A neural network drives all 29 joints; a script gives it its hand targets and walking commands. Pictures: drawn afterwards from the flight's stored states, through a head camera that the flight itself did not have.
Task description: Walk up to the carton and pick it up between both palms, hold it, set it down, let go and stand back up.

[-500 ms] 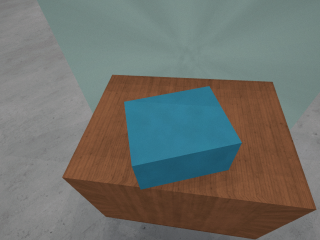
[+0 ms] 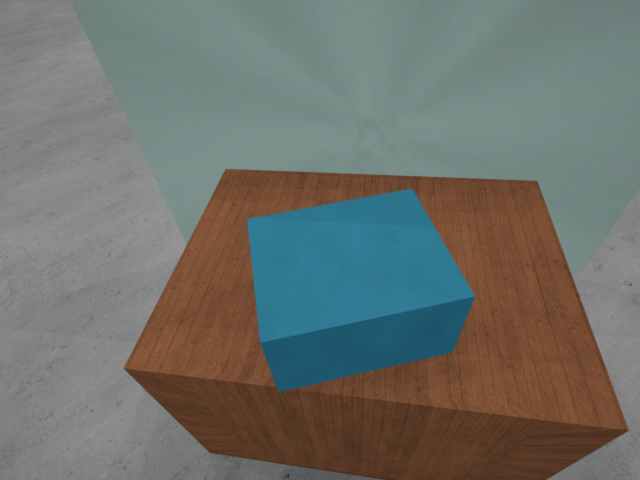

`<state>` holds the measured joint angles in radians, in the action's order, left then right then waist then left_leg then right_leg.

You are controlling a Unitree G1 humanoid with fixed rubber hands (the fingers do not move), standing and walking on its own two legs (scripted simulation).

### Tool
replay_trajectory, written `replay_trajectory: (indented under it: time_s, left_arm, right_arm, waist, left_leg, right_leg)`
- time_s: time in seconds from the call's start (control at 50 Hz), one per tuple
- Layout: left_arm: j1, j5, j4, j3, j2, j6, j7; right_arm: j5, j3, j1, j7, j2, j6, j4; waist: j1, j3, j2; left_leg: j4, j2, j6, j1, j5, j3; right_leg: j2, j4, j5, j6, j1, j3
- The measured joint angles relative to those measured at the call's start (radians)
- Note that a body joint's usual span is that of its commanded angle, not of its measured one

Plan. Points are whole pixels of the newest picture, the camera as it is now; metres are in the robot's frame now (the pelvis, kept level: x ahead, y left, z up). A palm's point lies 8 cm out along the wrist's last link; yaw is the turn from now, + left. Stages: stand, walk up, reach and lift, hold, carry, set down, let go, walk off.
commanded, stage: walk up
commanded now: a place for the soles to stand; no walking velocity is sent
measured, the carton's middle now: (348, 285) +0.47 -0.01 -0.09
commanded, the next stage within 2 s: reach and lift in 0.02 s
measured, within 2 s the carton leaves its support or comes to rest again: neither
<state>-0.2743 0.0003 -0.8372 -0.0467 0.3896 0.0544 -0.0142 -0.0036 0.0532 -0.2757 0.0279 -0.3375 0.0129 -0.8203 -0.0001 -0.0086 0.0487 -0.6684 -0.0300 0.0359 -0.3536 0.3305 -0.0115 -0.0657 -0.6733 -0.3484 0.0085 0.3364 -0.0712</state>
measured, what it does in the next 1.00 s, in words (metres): stands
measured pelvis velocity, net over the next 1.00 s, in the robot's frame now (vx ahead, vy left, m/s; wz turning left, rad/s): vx -0.01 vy -0.03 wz -0.02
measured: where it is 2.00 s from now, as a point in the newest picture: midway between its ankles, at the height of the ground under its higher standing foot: outside the picture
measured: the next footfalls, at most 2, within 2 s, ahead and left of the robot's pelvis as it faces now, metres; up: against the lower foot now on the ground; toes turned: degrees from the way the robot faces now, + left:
none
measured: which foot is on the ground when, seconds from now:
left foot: down 0.00-1.00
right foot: down 0.00-1.00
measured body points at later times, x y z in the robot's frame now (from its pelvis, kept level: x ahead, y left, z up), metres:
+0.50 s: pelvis +0.00 -0.02 +0.00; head +0.02 -0.03 +0.45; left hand +0.19 +0.26 -0.06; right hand +0.15 -0.31 -0.10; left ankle +0.01 +0.11 -0.72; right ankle +0.00 -0.13 -0.72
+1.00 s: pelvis -0.01 -0.03 +0.01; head +0.00 -0.04 +0.46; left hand +0.18 +0.24 -0.05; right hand +0.16 -0.31 -0.08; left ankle +0.01 +0.11 -0.72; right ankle +0.00 -0.13 -0.72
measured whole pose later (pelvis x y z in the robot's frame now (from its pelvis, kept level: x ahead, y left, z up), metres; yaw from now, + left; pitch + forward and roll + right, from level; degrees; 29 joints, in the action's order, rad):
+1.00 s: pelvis -0.01 -0.03 +0.01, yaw -1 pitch +0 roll +1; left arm -0.18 -0.01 -0.54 -0.09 0.25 0.02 -0.08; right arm 0.16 0.02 -0.11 0.15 -0.33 0.31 -0.89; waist 0.00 0.00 0.00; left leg -0.55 0.01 -0.02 -0.29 0.26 -0.01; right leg -0.02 -0.59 -0.29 -0.02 0.30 -0.07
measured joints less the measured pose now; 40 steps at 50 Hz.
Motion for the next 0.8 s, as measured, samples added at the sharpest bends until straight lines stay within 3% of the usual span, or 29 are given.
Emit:
replay_trajectory:
  time_s: [0.06,0.16,0.24,0.32,0.52,0.8]
  left_arm:
    - [0.002,0.000,0.003,0.000,0.000,-0.013,-0.002]
    - [0.145,0.000,0.078,0.000,-0.001,-0.283,-0.025]
    - [0.208,0.000,0.211,0.000,-0.018,-0.349,-0.032]
    - [0.218,0.000,0.301,0.000,-0.049,-0.351,-0.036]
    - [0.192,0.000,0.309,-0.048,-0.082,-0.334,-0.033]
    - [0.094,0.000,0.309,-0.063,-0.119,-0.149,-0.041]
  right_arm:
    - [-0.005,0.004,0.005,0.000,0.001,0.012,-0.013]
    - [-0.045,0.083,0.147,0.023,0.004,0.105,-0.102]
    - [-0.046,0.095,0.198,0.041,0.004,0.148,-0.103]
    - [-0.043,0.094,0.198,0.056,0.005,0.177,-0.103]
    - [0.019,0.010,0.198,0.059,0.005,0.212,-0.103]
    - [0.099,-0.026,0.171,0.085,0.005,0.269,-0.076]
  waist:
    - [0.000,0.002,0.000]
    - [0.000,0.127,-0.001]
    - [0.000,0.164,-0.011]
    - [0.000,0.130,-0.019]
    - [0.000,0.051,-0.030]
    - [0.000,0.020,-0.031]
  left_leg:
    - [0.001,0.001,-0.004,0.000,-0.001,0.000]
    - [-0.060,0.022,-0.024,-0.007,0.016,0.000]
    - [-0.071,0.036,-0.033,-0.007,0.019,0.000]
    - [-0.058,0.043,-0.039,-0.005,0.019,0.000]
    - [0.048,0.044,-0.050,0.040,-0.026,0.002]
    - [0.116,0.044,-0.055,0.061,-0.070,0.003]
  right_leg:
    - [0.001,0.000,0.000,0.000,0.000,0.000]
    - [0.019,-0.039,-0.003,0.000,0.001,0.001]
    - [0.033,-0.043,0.000,-0.002,0.001,0.001]
    - [0.040,-0.032,-0.001,-0.006,0.000,0.002]
    - [0.043,0.039,0.026,-0.017,-0.027,0.002]
    - [0.045,0.079,0.055,-0.028,-0.036,0.002]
